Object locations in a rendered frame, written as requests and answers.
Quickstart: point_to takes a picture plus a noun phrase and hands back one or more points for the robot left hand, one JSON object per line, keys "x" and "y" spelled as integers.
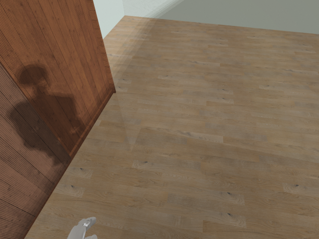
{"x": 78, "y": 232}

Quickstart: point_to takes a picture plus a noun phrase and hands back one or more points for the wardrobe door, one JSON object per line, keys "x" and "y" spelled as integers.
{"x": 50, "y": 50}
{"x": 31, "y": 160}

